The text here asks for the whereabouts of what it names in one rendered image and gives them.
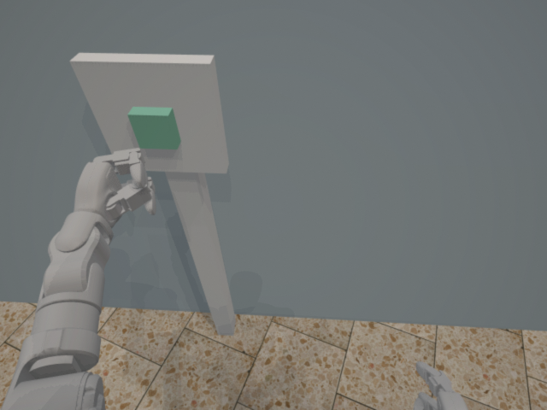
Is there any robot left forearm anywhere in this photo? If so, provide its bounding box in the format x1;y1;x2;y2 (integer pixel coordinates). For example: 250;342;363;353
1;211;114;410

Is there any left robot upper arm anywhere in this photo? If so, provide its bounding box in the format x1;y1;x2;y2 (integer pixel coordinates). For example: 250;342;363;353
5;372;106;410

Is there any robot right hand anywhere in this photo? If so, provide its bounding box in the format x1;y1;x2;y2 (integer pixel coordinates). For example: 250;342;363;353
414;361;468;410

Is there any panel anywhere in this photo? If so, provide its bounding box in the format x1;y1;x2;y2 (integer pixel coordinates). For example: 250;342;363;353
70;53;236;336

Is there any robot left hand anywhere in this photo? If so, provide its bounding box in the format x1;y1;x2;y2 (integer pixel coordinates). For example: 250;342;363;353
74;148;156;229

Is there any button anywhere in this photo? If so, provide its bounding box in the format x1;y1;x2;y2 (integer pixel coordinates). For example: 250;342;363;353
128;107;181;149

